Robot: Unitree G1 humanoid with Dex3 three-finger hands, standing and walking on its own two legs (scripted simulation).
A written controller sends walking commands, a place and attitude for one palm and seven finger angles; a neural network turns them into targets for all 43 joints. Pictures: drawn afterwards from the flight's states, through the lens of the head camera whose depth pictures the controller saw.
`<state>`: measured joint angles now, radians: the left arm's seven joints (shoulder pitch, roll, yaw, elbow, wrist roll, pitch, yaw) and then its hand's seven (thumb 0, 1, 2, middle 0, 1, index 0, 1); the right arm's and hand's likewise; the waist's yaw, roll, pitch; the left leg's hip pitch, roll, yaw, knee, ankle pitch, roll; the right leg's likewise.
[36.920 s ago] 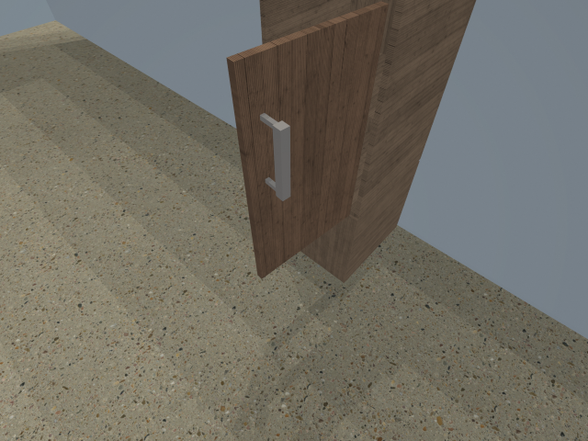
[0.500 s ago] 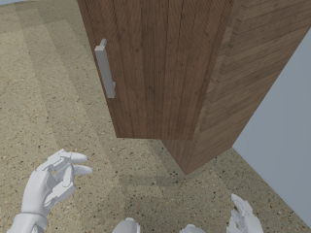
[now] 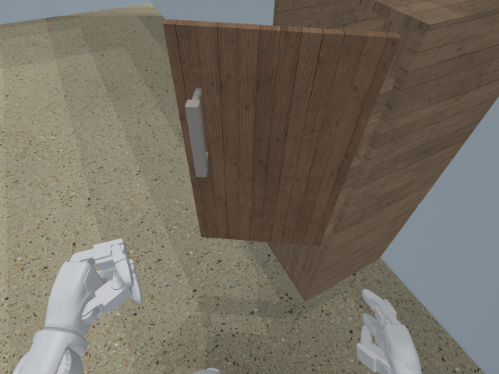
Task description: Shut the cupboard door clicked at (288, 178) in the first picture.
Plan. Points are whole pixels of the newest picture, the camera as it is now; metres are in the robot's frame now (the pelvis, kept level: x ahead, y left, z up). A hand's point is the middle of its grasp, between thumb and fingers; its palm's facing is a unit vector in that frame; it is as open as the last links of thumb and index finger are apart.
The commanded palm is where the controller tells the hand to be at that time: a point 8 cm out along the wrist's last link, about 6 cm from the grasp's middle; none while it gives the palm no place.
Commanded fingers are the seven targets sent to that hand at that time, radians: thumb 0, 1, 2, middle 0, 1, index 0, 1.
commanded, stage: raise the hand and make a fist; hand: left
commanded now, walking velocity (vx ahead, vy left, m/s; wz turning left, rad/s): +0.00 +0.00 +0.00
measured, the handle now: (199, 135) +0.50 +0.14 +0.11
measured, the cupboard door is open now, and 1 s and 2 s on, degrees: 57 57 57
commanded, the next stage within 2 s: bring the fist close to the handle in 0.64 s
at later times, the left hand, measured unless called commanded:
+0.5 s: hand (142, 266) +0.23 +0.17 +0.11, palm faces +0.03 -1.00 -0.05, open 3.1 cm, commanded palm +0.21 +0.22 +0.11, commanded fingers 0.00 0.90 0.90 -1.30 -1.50 -1.30 -1.50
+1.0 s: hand (162, 248) +0.26 +0.15 +0.11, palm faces +0.01 -1.00 -0.04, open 3.1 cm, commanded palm +0.25 +0.20 +0.11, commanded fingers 0.00 0.90 0.90 -1.30 -1.50 -1.30 -1.50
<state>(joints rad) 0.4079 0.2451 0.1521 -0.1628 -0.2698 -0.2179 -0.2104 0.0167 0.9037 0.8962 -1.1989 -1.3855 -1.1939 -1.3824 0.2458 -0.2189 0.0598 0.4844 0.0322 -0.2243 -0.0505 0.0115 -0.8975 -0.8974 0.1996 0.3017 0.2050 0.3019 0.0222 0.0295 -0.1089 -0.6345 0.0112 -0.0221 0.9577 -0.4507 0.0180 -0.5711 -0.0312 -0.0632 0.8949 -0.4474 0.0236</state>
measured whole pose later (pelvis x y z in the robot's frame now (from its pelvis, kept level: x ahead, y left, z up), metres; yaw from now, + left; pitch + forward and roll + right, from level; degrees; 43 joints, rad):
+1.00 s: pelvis +0.00 -0.02 +0.02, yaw +0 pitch +5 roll +0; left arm 0.19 0.22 0.14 -0.01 -0.25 -0.19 -0.19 0.02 0.90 0.90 -1.30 -1.50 -1.30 -1.50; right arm 0.25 -0.25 0.04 0.59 0.04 -0.26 -0.06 0.01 -0.90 -0.90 0.20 0.30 0.20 0.30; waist 0.01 0.04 -0.07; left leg -0.50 0.02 -0.02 0.81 -0.39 -0.01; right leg -0.47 -0.02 -0.06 0.80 -0.41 0.00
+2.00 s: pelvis +0.01 -0.02 +0.02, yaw -3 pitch +8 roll +0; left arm -0.36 0.19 0.17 0.58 -0.15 -0.26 -0.04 0.02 0.90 0.90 -1.30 -1.50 -1.30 -1.50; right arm 0.31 -0.25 0.01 0.65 0.03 -0.08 -0.01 0.01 -0.90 -0.90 0.20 0.30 0.20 0.30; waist -0.05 0.02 -0.07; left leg -0.52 0.03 0.03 0.76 -0.37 -0.01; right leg -0.52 -0.01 -0.01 0.77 -0.39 0.00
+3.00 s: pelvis -0.01 -0.01 +0.01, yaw -2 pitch +13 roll -1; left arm -0.89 0.39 0.23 1.15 -0.15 -0.33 -0.26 0.02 0.90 0.90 -1.31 -1.50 -1.32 -1.50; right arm 0.39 -0.28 0.01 0.70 0.02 -0.05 -0.02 0.01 -0.90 -0.90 0.20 0.30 0.20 0.30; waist -0.14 0.02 -0.07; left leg -0.74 0.03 0.01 0.88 -0.37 0.00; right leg -0.71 -0.01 -0.03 0.85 -0.37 0.01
